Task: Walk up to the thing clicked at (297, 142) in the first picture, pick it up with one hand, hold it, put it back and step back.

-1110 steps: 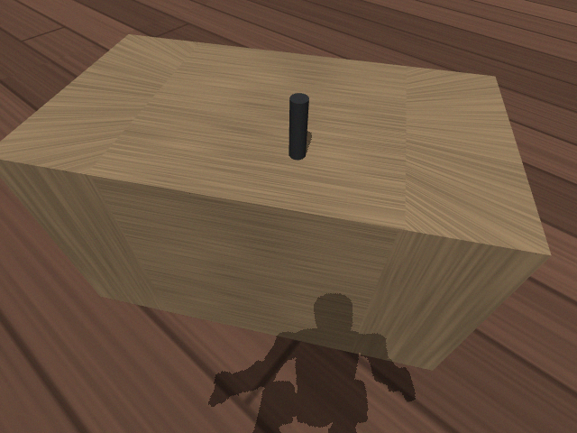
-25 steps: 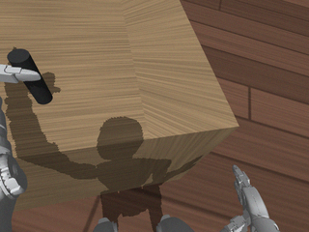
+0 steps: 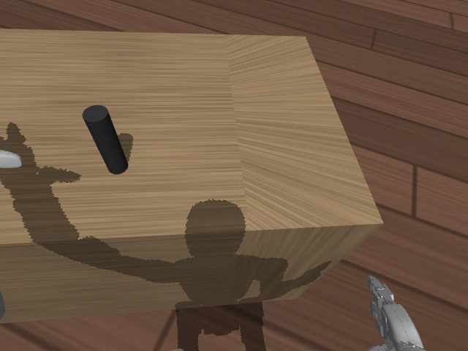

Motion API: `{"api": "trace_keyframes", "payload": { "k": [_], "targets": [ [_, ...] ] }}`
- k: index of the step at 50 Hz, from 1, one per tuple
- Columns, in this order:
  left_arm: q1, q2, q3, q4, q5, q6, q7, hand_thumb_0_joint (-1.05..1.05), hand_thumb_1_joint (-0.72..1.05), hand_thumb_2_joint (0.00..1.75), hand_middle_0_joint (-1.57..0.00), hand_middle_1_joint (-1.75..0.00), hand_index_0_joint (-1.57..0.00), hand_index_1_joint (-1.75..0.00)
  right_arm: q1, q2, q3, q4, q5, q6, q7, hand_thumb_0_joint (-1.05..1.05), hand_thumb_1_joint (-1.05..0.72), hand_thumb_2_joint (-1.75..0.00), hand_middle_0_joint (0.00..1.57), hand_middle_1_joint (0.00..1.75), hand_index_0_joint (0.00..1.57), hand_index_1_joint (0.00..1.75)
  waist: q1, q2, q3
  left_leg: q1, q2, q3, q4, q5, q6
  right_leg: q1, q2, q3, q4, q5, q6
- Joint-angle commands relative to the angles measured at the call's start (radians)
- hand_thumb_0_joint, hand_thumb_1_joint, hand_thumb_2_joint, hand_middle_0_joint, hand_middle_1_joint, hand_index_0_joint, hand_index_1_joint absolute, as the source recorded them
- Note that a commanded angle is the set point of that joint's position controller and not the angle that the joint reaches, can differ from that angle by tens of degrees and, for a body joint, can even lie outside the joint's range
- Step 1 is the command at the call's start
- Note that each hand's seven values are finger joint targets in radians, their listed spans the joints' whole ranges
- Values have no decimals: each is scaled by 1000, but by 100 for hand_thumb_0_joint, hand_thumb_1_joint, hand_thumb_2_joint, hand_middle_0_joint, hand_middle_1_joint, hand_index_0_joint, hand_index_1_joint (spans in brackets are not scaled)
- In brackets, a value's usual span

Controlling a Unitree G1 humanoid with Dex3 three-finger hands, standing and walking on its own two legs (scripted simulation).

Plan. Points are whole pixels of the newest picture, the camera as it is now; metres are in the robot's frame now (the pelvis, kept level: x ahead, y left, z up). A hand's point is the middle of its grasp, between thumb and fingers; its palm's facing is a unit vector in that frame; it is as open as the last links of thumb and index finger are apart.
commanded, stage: sink last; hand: left
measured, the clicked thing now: (108, 143) +0.49 +0.21 +0.04
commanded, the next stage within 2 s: home in 0.86 s
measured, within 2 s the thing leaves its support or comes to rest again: neither
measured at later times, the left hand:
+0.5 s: hand out of the picture +0.22 +0.27 +0.11, palm faces +0.41 -0.84 -0.35, open 17.5 cm
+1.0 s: hand out of the picture +0.14 +0.25 +0.12, palm faces +0.42 -0.81 -0.41, open 17.5 cm
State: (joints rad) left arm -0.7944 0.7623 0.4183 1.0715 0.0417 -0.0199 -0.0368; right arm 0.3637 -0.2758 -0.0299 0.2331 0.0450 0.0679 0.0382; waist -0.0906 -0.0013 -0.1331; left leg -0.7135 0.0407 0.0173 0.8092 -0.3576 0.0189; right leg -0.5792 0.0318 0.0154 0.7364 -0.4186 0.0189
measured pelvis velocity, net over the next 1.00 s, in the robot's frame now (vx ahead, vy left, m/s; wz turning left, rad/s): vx -0.03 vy -0.03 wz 0.04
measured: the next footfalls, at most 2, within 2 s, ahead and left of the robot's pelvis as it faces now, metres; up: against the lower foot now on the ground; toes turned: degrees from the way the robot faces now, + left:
none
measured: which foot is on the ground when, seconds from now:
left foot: down 0.00-1.00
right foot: down 0.00-1.00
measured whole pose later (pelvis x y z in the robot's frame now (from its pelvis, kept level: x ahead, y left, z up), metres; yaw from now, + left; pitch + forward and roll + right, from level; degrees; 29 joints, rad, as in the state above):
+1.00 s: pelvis -0.03 -0.03 +0.01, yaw +2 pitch +1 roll +0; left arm 0.49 0.34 0.35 -0.20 -0.08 -0.19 0.05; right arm 0.43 -0.23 -0.13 0.29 0.04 -0.08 -0.07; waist 0.05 0.03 -0.04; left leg -0.42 0.01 0.00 0.68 -0.27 -0.01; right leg -0.33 0.01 -0.01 0.72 -0.40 -0.01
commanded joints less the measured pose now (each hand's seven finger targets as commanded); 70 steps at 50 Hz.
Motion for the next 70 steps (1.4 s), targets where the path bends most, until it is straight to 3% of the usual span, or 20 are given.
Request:
{"api": "trace_keyframes", "payload": {
  "k": [1, 6, 9, 15, 17, 20, 22, 24, 26, 28, 32, 34, 36, 38, 44, 47, 49, 56, 62, 70],
  "targets": [
    [-241, 194, -19, -343, -20, -65, 23, 0, -60, 4, -7, -4, -6, -5, -9, -140, -91, -106, 9, -68, -4, 0, 53, -7, 5, 5, 5, 5, 38, 252, -409, 544, 22, -33, -74, 538, -25, -5, 15, -63, -68, 342, -39],
    [78, 99, -3, -615, -62, -52, 43, 0, -58, 3, -7, -5, -6, -5, -2, -196, -162, -85, 20, -77, -24, 0, 53, -6, 5, 5, 5, 5, 70, 182, -326, 538, 31, -50, -127, 482, -31, 45, 19, -81, -87, 293, -42],
    [264, 10, -24, -875, -93, -56, 54, 0, -57, 3, -6, -4, -6, -5, -12, -124, -105, -93, 29, -77, -32, 0, 53, -6, 5, 5, 5, 5, 101, 163, -285, 529, 15, -28, -131, 480, -23, 89, 8, -77, -95, 323, -36],
    [580, -8, 65, -1272, -123, -69, 114, 0, -55, 2, -6, -4, -6, -4, -14, -162, -174, -101, 32, -62, -81, 0, 54, -5, 5, 5, 5, 5, 112, 132, -184, 470, -10, 5, -176, 332, -18, 171, -7, -49, -121, 299, -28],
    [686, -76, 42, -1343, -128, -73, 120, 0, -55, 1, -6, -5, -6, -4, 10, -96, -123, -62, 29, -56, -85, 0, 53, -6, 5, 5, 5, 5, 120, 124, -106, 438, -13, 7, -195, 277, -16, 164, -11, -46, -133, 259, -28],
    [825, -154, 8, -1401, -132, -81, 127, 0, -53, 0, -6, -4, -6, -3, -30, -112, -150, -93, 27, -64, -102, 0, 54, -5, 5, 5, 5, 5, 111, 106, -61, 429, -17, 15, -211, 207, -15, 155, -15, -41, -143, 206, -30],
    [921, -227, -53, -1451, -130, -91, 117, 0, -53, 0, -6, -5, -6, -4, 0, -68, -117, -65, 23, -66, -101, 0, 54, -5, 5, 5, 5, 5, 109, 90, -41, 431, -21, 22, -206, 213, -10, 149, -18, -37, -145, 219, -27],
    [1008, -230, -47, -1505, -132, -100, 116, 0, -51, 0, -5, -5, -6, -4, -23, -99, -152, -84, 22, -77, -111, 0, 55, -5, 5, 5, 5, 5, 111, 64, -42, 435, -25, 26, -200, 219, -6, 154, -22, -36, -148, 231, -23],
    [1096, -254, -64, -1554, -127, -111, 111, 0, -52, 0, -5, -5, -6, -4, -10, -70, -124, -83, 17, -87, -107, 0, 55, -5, 6, 5, 5, 5, 121, 44, -29, 426, -27, 23, -203, 203, -3, 162, -22, -39, -149, 213, -22],
    [1190, -236, -26, -1582, -131, -122, 110, 0, -51, 1, -5, -6, -6, -4, -11, -128, -195, -100, 17, -96, -115, 0, 55, -5, 6, 5, 5, 5, 118, 26, -12, 425, -28, 24, -208, 189, -3, 157, -20, -42, -155, 198, -19],
    [1296, -261, -21, -1598, -136, -142, 100, 0, -51, 1, -5, -5, -6, -4, 7, -72, -155, -76, 18, -111, -107, 0, 55, -4, 6, 5, 5, 5, 138, 16, 68, 385, -36, 29, -212, 128, 1, 137, -30, -37, -179, 139, -16],
    [1219, -255, -15, -1586, -134, -152, 99, 0, -52, 1, -5, -5, -6, -4, -24, -110, -191, -122, 12, -127, -117, 0, 54, -5, 6, 5, 5, 5, 105, -16, 93, 383, -34, 26, -225, 51, 4, 103, -29, -30, -195, 56, -12],
    [1200, -259, -13, -1564, -130, -168, 100, 0, -53, 1, -5, -5, -6, -4, -20, -66, -147, -111, 9, -139, -117, 0, 54, -5, 6, 5, 5, 5, 115, 4, 112, 368, -40, 25, -229, -13, 1, 89, -36, -14, -210, -31, -17],
    [1216, -269, -16, -1530, -129, -181, 97, 0, -54, 2, -5, -6, -6, -5, -10, -84, -165, -126, 8, -158, -123, 0, 54, -5, 6, 5, 5, 5, 113, -26, 120, 370, -40, 23, -227, -19, 1, 82, -39, -6, -218, -52, -15],
    [1230, -231, 37, -1525, -123, -222, 101, 0, -56, 3, -6, -6, -6, -6, 1, -87, -164, -121, 0, -201, -119, 0, 52, -6, 5, 5, 5, 5, 137, 27, 80, 393, -45, 21, -224, 58, -1, 132, -46, -10, -203, 36, -16],
    [1212, -180, 109, -1460, -124, -235, 105, 0, -57, 3, -6, -6, -6, -6, 12, -98, -179, -118, -1, -209, -116, 0, 50, -6, 6, 5, 5, 5, 142, 9, 80, 389, -46, 17, -228, 59, 0, 158, -50, -5, -217, 33, -12],
    [1206, -184, 107, -1419, -126, -247, 103, 0, -50, 9, -6, -6, -6, -6, 14, -62, -143, -93, -2, -211, -110, 0, 42, -14, 12, 13, 12, 13, 147, 32, 110, 378, -49, 21, -231, 58, -1, 150, -55, 8, -230, 27, -11],
    [1164, -277, -12, -1294, -120, -281, 82, 0, -51, 8, -5, -7, -6, -6, -89, 47, 11, -45, -8, -232, -92, 0, -14, -51, 13, 19, 13, 19, 158, 19, 117, 378, -48, 23, -232, 93, 4, 159, -58, 5, -225, 71, -7],
    [1228, -316, -78, -1205, -99, -255, 90, 0, -52, 8, -5, -6, -6, -6, -71, -96, -102, 10, -25, -233, -109, 0, -45, -64, 15, 22, 15, 22, 119, -7, -14, 476, -32, 10, -240, 215, 1, 195, -28, -42, -180, 203, -17],
    [1156, -434, -268, -1077, -77, -201, 87, 0, -61, 2, -4, -5, -4, -4, -121, 10, 1, 45, -23, -221, -109, 0, -80, -86, 19, 29, 19, 29, 102, 15, 21, 450, -26, 2, -249, 174, -2, 150, -26, -53, -175, 164, -25]
  ]
}}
